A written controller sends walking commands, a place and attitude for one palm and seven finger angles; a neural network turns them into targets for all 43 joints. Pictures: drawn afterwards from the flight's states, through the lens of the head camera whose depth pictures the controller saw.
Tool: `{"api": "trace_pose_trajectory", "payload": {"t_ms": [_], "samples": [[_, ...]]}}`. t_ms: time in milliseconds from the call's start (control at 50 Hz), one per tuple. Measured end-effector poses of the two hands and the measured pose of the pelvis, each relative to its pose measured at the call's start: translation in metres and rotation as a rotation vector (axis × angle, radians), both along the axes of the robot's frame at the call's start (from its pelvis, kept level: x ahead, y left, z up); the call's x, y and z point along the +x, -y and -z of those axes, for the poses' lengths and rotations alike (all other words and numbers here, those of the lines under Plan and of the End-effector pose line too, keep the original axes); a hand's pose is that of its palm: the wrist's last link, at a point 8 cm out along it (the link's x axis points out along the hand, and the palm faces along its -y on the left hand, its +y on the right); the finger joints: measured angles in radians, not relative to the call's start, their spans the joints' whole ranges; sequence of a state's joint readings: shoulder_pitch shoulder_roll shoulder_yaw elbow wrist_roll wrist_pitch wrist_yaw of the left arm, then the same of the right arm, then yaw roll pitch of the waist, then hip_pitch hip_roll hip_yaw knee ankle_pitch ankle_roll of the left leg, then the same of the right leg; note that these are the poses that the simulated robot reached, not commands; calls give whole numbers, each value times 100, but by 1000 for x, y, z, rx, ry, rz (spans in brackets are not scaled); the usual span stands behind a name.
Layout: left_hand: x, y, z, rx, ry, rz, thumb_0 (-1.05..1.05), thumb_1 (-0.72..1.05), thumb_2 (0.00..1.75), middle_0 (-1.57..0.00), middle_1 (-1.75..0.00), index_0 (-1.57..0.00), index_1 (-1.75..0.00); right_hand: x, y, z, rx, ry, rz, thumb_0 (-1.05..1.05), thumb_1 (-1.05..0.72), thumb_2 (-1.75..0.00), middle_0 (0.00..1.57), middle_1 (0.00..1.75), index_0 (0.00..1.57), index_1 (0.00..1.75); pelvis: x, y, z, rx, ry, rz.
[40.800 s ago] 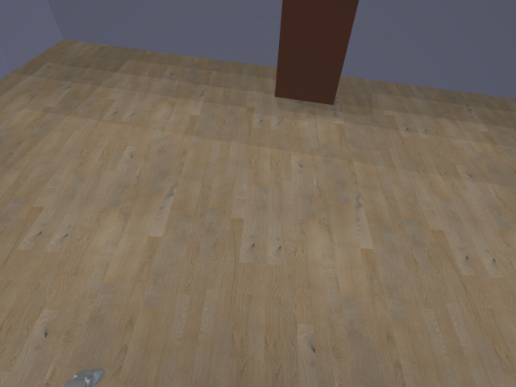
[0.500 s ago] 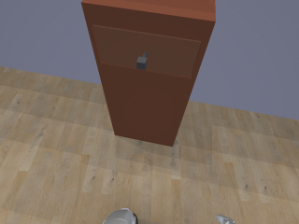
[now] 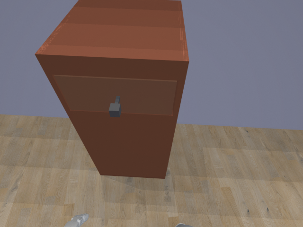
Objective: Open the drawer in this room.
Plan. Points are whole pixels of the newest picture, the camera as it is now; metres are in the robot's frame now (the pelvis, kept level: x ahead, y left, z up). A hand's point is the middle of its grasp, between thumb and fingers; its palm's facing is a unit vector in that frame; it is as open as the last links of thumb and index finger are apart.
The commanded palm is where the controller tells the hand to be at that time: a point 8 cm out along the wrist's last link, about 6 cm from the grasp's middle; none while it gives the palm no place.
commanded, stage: come to a stop and stand still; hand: left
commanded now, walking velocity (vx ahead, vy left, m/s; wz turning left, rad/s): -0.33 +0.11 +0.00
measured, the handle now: (116, 105) +0.48 +0.13 +0.01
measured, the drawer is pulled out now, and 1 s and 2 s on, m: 0.00 0.00 0.00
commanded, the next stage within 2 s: look again from close up in 1.30 s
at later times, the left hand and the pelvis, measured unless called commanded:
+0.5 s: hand out of the picture +0.02 +0.25 -0.17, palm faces +0.07 -0.96 -0.27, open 7.3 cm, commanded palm none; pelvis -0.04 +0.04 -0.01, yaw +0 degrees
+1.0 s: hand out of the picture -0.06 +0.30 -0.16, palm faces +0.00 -0.97 -0.25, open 7.3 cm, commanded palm none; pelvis -0.10 +0.10 +0.01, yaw -1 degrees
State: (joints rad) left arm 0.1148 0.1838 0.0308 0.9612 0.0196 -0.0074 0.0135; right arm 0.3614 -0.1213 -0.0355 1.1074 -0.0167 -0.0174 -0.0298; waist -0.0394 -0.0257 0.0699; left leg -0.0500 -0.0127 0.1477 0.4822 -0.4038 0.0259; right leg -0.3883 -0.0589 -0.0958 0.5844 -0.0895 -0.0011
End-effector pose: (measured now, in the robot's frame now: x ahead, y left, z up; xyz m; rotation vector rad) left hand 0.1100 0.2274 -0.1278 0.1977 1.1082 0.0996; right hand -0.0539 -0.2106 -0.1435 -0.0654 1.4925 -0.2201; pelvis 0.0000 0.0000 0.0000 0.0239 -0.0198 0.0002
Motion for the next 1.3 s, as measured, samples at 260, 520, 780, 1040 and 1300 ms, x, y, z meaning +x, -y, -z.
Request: {"api": "trace_pose_trajectory", "payload": {"t_ms": [260,520,780,1040,1300], "samples": [[-51,-11,-4,59,-109,-90,-1,92,90,-21,-30,-21,-30,60,21,7,-2,71,-70,0,-91,-90,20,30,20,30,-18,-1,-3,4,-7,-23],[-111,-74,6,62,-46,-93,0,91,90,-20,-30,-20,-30,97,-1,-21,-111,458,-142,0,-90,-90,20,30,20,30,-46,-45,11,-6,47,8],[-178,-92,14,11,-131,-102,1,91,90,-21,-30,-21,-30,16,-46,-17,-67,297,-148,0,-90,-89,20,30,20,30,-88,-76,4,-29,24,-7],[-180,-122,-1,41,-156,-41,0,91,90,-20,-30,-20,-30,-63,-71,-16,-65,138,-61,0,-90,-89,20,30,20,30,-108,-103,-8,-38,-2,15],[-203,-115,-3,33,-155,-47,0,91,90,-20,-30,-20,-30,-48,-75,-15,-42,195,-86,0,-90,-89,20,30,20,30,-121,-104,-11,-27,16,8]]}}
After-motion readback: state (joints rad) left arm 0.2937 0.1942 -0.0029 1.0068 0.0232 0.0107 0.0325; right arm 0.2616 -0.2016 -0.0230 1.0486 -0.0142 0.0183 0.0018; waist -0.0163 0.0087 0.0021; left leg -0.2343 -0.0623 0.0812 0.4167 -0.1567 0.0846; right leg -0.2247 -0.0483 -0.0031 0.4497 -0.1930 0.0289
